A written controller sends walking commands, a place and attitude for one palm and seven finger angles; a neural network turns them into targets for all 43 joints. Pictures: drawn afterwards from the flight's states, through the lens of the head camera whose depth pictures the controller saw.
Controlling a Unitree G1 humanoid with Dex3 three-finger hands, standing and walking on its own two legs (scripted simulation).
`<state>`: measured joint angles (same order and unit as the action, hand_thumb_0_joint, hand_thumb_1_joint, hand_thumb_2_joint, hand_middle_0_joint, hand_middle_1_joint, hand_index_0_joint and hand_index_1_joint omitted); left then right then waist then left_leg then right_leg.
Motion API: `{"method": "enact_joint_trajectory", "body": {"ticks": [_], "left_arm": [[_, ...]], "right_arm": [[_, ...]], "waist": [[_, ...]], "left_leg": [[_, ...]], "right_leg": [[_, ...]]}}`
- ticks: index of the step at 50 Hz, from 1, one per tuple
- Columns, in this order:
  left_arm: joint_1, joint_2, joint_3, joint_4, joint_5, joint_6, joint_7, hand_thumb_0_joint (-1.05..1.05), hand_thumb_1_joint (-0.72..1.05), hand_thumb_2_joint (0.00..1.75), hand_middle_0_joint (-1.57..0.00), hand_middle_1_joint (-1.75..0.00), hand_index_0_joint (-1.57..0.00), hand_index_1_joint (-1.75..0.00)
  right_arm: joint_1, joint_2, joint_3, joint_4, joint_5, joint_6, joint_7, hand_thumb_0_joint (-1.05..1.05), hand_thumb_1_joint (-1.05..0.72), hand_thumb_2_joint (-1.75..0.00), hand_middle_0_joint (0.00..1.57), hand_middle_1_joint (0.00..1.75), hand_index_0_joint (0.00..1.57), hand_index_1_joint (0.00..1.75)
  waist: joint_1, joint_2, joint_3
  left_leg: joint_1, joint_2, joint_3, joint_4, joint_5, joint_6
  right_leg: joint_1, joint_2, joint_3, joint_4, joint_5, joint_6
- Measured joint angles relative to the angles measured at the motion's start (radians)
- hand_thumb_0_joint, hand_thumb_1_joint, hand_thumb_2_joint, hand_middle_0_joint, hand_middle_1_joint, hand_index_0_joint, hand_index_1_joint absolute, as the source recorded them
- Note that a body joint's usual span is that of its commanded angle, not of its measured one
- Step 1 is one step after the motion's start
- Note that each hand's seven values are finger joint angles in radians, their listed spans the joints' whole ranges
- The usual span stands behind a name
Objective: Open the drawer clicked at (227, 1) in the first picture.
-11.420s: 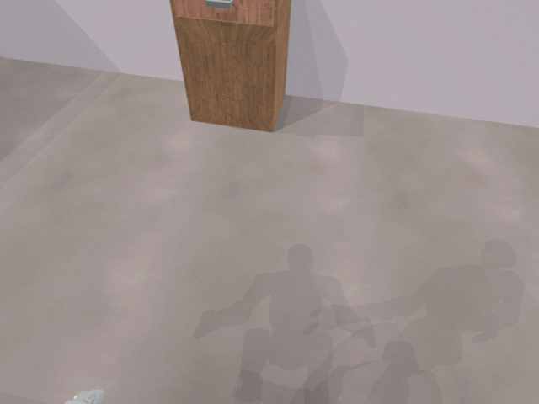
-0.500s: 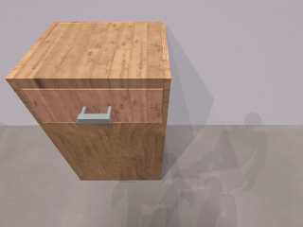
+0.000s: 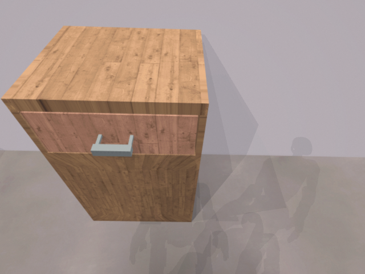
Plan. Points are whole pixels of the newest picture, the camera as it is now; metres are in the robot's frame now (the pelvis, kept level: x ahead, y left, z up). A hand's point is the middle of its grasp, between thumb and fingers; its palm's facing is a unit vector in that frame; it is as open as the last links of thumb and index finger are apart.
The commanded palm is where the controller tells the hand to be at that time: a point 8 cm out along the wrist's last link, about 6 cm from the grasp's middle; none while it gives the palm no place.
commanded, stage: come to a stop and stand still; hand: left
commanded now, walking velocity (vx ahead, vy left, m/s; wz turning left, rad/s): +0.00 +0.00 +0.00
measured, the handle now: (114, 144) +0.46 +0.24 -0.04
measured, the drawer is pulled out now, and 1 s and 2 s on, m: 0.00 0.00 0.00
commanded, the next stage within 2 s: look again from close up in 0.20 s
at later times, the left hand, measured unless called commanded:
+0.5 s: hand out of the picture -0.01 +0.17 -0.17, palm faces +0.02 -0.98 -0.20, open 7.4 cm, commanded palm none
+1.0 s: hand out of the picture -0.04 +0.15 -0.17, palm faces +0.03 -0.98 -0.18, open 7.4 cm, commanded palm none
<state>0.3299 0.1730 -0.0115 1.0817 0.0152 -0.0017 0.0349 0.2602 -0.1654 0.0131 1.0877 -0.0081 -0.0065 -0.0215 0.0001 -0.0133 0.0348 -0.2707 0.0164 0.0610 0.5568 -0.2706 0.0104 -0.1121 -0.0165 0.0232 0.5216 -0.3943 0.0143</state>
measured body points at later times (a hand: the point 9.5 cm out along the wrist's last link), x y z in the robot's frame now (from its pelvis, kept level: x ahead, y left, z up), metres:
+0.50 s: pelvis +0.00 -0.01 +0.01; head +0.00 -0.01 +0.46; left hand -0.01 +0.22 -0.15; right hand +0.02 -0.24 -0.15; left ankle +0.02 +0.11 -0.73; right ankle -0.07 -0.13 -0.73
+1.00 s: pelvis -0.01 -0.01 +0.01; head +0.01 -0.01 +0.46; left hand -0.04 +0.20 -0.15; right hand +0.00 -0.24 -0.15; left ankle +0.02 +0.11 -0.73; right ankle -0.07 -0.13 -0.73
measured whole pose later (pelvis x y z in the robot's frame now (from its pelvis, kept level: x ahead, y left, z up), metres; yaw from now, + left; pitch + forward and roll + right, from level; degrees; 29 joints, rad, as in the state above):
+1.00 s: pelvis -0.01 -0.01 +0.01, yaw +1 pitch -1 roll -1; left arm 0.34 0.13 -0.02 1.12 0.02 -0.02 0.05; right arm 0.27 -0.16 0.01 1.12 -0.01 0.00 -0.02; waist 0.00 0.01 0.03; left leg -0.27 0.05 0.04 0.51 -0.22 -0.01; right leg -0.09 0.02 0.00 0.43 -0.33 0.00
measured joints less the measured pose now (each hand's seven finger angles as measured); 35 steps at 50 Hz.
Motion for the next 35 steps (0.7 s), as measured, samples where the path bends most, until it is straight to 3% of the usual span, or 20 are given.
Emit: {"method": "enact_joint_trajectory", "body": {"ticks": [35], "left_arm": [[-0.011, -0.015, 0.001, 0.029, 0.000, -0.003, 0.000, 0.00, 0.91, 0.90, -0.20, -0.30, -0.20, -0.30]], "right_arm": [[-0.001, 0.008, 0.000, 0.047, -0.001, 0.004, -0.005, 0.00, -0.92, -0.90, 0.20, 0.30, 0.20, 0.30]], "waist": [[0.003, 0.003, -0.011]], "left_leg": [[0.042, 0.005, -0.013, -0.097, 0.060, -0.016]], "right_leg": [[0.036, 0.008, -0.013, -0.079, 0.047, -0.014]]}}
